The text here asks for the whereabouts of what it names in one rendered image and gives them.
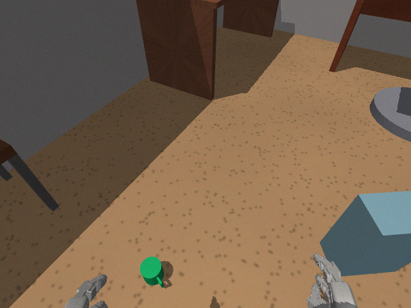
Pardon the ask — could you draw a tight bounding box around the left robot hand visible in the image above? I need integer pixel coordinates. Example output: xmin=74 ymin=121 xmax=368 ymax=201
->
xmin=64 ymin=274 xmax=108 ymax=308

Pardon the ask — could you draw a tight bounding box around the right robot hand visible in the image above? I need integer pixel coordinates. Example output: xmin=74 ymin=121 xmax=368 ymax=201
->
xmin=307 ymin=253 xmax=358 ymax=308

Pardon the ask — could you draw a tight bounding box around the chair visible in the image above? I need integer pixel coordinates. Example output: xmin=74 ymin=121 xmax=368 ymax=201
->
xmin=0 ymin=139 xmax=59 ymax=211

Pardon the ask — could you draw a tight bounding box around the desk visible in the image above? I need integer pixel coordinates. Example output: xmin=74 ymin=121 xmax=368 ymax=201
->
xmin=136 ymin=0 xmax=279 ymax=100
xmin=329 ymin=0 xmax=411 ymax=72

